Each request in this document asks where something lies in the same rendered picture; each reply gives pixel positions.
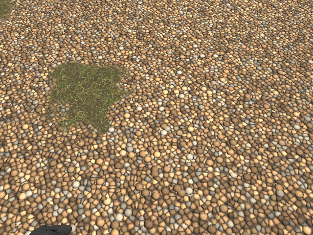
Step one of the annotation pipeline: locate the left robot hand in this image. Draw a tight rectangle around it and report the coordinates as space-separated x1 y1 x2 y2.
29 224 72 235

